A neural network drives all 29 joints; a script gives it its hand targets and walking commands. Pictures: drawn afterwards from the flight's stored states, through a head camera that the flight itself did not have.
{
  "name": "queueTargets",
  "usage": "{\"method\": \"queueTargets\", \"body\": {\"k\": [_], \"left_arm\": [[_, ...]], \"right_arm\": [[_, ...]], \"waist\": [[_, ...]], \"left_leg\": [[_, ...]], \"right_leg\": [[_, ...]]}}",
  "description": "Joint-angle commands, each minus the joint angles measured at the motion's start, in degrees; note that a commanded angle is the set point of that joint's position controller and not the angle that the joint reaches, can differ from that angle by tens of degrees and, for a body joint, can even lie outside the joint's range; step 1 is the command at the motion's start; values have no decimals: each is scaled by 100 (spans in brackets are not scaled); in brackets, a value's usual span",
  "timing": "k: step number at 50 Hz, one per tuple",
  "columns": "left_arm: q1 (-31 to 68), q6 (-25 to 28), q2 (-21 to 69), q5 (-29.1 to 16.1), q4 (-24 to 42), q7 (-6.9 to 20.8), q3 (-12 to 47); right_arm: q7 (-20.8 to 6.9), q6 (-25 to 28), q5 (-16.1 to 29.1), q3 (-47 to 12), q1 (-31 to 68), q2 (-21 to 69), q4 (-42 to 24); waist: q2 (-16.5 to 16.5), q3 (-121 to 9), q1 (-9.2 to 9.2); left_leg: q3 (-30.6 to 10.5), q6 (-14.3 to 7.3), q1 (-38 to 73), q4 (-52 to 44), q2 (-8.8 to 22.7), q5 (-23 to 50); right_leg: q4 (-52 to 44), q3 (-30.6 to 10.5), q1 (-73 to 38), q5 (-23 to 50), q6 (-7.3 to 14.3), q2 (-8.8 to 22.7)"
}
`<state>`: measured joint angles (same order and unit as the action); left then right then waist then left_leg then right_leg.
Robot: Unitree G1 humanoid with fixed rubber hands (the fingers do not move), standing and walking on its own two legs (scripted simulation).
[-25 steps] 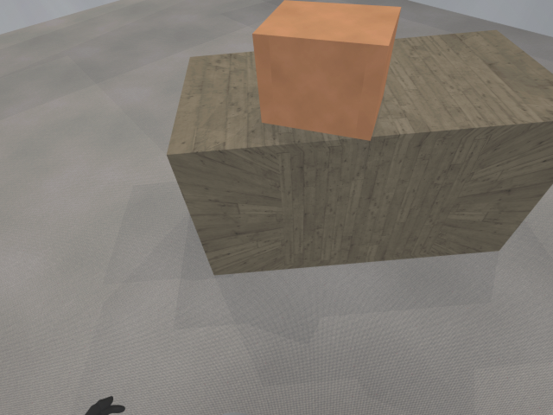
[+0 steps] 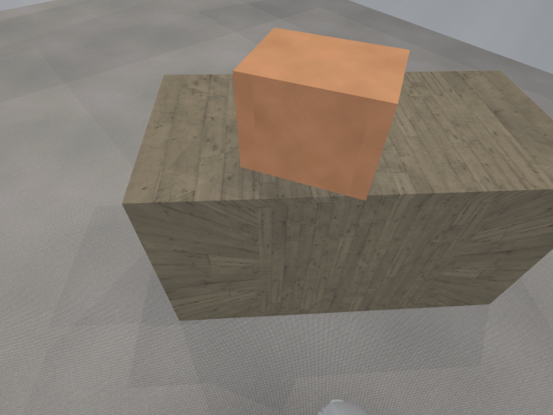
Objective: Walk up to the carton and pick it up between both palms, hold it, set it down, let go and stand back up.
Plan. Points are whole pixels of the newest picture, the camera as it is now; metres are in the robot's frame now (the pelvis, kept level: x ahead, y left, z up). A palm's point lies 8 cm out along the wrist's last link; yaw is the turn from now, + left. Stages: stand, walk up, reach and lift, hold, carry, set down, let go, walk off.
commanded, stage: walk up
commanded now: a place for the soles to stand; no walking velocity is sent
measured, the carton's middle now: (319, 112) +0.75 -0.08 +0.03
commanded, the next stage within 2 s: none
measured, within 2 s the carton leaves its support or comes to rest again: neither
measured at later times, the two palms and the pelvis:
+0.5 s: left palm out of the picture +0.16 +0.26 -0.11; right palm (515, 334) +0.28 -0.38 -0.08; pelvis +0.17 -0.06 +0.00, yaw +2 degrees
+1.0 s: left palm (166, 295) +0.35 +0.22 -0.11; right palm (493, 310) +0.34 -0.39 -0.12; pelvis +0.25 -0.09 -0.02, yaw +3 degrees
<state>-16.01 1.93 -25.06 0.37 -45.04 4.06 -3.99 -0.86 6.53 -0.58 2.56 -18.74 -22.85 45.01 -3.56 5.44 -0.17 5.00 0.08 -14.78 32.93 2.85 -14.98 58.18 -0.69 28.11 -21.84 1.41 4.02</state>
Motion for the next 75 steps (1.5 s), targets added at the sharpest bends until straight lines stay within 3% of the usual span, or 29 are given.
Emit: {"method": "queueTargets", "body": {"k": [1, 3, 4, 6, 7, 8, 9, 10, 14, 17, 18, 22, 25, 26, 27, 28, 31, 34, 36, 37, 40, 41, 43, 47, 50, 53, 58, 65, 75], "left_arm": [[37, 95, -998, 45, 432, 78, -382], [-426, 117, -855, 17, 163, 129, -412], [-493, 107, -1020, 98, 102, 90, -530], [-1346, 200, -1271, 96, -110, -19, -611], [-1944, 258, -1811, 227, -194, -142, -791], [-1474, 313, -2170, 112, -4, -139, -760], [-755, 339, -2032, 73, 188, -163, -653], [-635, 381, -1727, -7, 239, -220, -626], [-482, 433, -1347, 11, 221, -264, -443], [-230, 446, -1511, 67, 346, -271, -440], [-339, 439, -1608, 74, 404, -277, -492], [-238, 373, -1498, 46, 339, -220, -376], [-376, 333, -1110, 68, 355, -259, -173], [-511, 344, -616, 64, 344, -247, -62], [-797, 308, -693, 21, 343, -266, -96], [-201, 235, -1200, 135, 329, -338, -222], [-354, 269, -965, -75, 55, -314, -172], [-605, 227, -793, -82, 84, -259, -195], [-389, 196, -713, -16, 45, -324, -229], [-277, 162, -722, -60, -71, -361, -209], [-453, 248, -732, -13, -265, -472, -202], [-368, 285, -1162, 65, -358, -498, -255], [257, 256, -1552, 31, -145, -488, -299], [1189, 108, -1251, 79, -143, -505, -160], [975, 85, -869, -10, -302, -489, -14], [989, 138, -972, 26, -597, -433, -51], [1366, 201, -843, -84, -841, -478, 21], [1406, 95, -677, -59, -1333, -427, 137], [1622, 85, -679, -52, -1671, -415, 206]], "right_arm": [[67, 80, -69, 586, 54, -1995, -452], [26, 28, -48, 515, 599, -1906, -369], [6, -13, -21, 521, 603, -1774, -459], [-26, -80, -72, 392, 306, -1376, -318], [-2, -93, -79, 233, 529, -883, -557], [85, -114, -5, 246, 450, -1111, -606], [131, -111, -76, 313, 720, -1416, -505], [81, -111, -6, 380, 416, -1588, -228], [-84, -167, -55, 300, 55, -1187, 48], [-249, -326, -34, 427, 198, -1105, -43], [-281, -322, -42, 482, 382, -1201, -138], [-279, -244, -61, 529, 423, -1162, -163], [-145, -116, -145, 627, -181, -1374, 96], [-63, -61, -191, 703, -835, -1698, 117], [-49, -17, -95, 737, -806, -2070, -52], [-63, -74, 34, 793, -700, -2153, -43], [30, -54, 69, 510, -101, -1522, -165], [50, -103, -37, 458, 336, -1636, -277], [74, -142, 27, 402, 252, -1379, -262], [88, -191, 45, 359, 405, -1440, -172], [82, -343, 141, 209, 690, -1112, -240], [89, -384, 179, 160, 573, -797, -251], [154, -578, 134, 190, 187, -1043, -12], [162, -504, 43, 247, -151, -1114, 717], [111, -429, -88, 255, 694, -1228, 470], [76, -496, -77, 205, 935, -1123, 678], [72, -362, 13, 103, 872, -1069, 1032], [83, -385, -4, 98, 1491, -1078, 1262], [63, -441, 20, 31, 1658, -990, 1661]], "waist": [[1268, -475, 6], [1058, -538, 422], [1040, -306, 333], [-501, -695, 825], [-1512, -748, 1152], [-1814, -849, 862], [-695, -270, 539], [-355, 34, 354], [-279, -146, 132], [-577, -221, 23], [-121, -341, 102], [-169, -115, 27], [832, -609, -359], [1779, -906, -598], [1749, -933, -401], [949, -633, -503], [904, -17, -79], [1494, -553, 109], [1126, -618, 93], [1382, -702, 101], [742, -681, 394], [-263, -869, 338], [-284, -871, 143], [-905, -578, -181], [342, -556, 23], [-14, -408, 13], [320, -827, -43], [860, -952, 75], [501, -739, -5]], "left_leg": [[-1057, -1282, -415, -1390, 1318, -892], [-900, -948, -1282, -1146, 1298, -1689], [-680, -934, -1585, -785, 1002, -1966], [-257, -682, -1720, 1489, 523, -1393], [-69, -476, -2810, 3415, -235, -1462], [-731, -276, -3417, 3901, -503, -1865], [-1087, -315, -3479, 4112, 77, -1677], [-1066, -279, -3262, 3906, 327, -1047], [-533, -135, -1877, 2340, 279, -524], [-493, -194, -1355, 1813, 320, -7], [-613, -183, -1207, 1435, 366, 101], [73, -156, -466, 706, 61, -38], [-416, -440, 1339, -421, -126, -383], [-1833, -644, 1962, -1055, 806, -1059], [-4193, -1365, 2420, -1731, 2019, -992], [-4497, -1650, 1356, -1774, 2276, -1366], [-1941, -1466, 844, -1202, 1449, 1403], [-1050, -1373, -168, -802, 1211, 2982], [-859, -1158, -227, -428, 1150, 3569], [-829, -1118, -512, -316, 1007, 3253], [-546, -700, -1222, 761, 511, 1639], [-404, -335, -1735, 1686, 64, 135], [-757, -199, -1034, 2290, 40, -1910], [-303, -258, -159, 732, 49, -953], [-1433, -488, -405, -508, 533, -633], [-990, -371, -904, -214, 170, -1554], [-1100, -290, -80, -753, 389, 626], [-1078, -246, -91, -1206, 554, 373], [-1036, -147, 392, -1712, 471, 331]], "right_leg": [[-1330, -31, -511, 446, -33, 231], [-1784, 197, -1504, 1108, 39, 84], [-1829, 626, -1881, 983, -41, -187], [-2546, 317, -2724, 335, -1, -318], [-3288, -1611, -3205, -996, 373, 686], [-4572, -4407, -3026, -1055, 925, 1853], [-4603, -4804, -2358, -1257, 1498, 2387], [-4074, -3259, -2225, -393, 1408, 1816], [-3756, -1168, -1413, 1753, 1232, 978], [-4230, -1051, -918, -23, 1182, 1146], [-4260, -1228, -1081, -799, 1079, 1102], [-4040, -737, -650, -748, 1020, 1009], [-1926, 37, -48, 667, 624, 335], [-266, 460, 388, 811, 392, -67], [412, 390, 1423, -700, 72, -480], [775, -256, 1215, -1145, 70, -160], [57, -198, 933, -439, 140, 177], [-916, 155, -571, 291, 22, 88], [-1416, 282, -907, 842, 108, -122], [-1454, 287, -1158, 1104, 93, -148], [-2604, 281, -2181, 2025, 236, -408], [-2876, -1121, -2525, 2824, 466, 563], [-3589, -2706, -1330, 1152, 1281, 1848], [-3149, -1241, -370, 343, 701, 839], [-2546, -523, -587, 455, 191, 135], [-3525, -1221, -1000, -964, 267, 400], [-3062, -513, -1575, 1934, 54, 297], [-3227, -239, -1990, 1633, 35, 260], [-3943, -250, -1990, 1565, -63, 309]]}}
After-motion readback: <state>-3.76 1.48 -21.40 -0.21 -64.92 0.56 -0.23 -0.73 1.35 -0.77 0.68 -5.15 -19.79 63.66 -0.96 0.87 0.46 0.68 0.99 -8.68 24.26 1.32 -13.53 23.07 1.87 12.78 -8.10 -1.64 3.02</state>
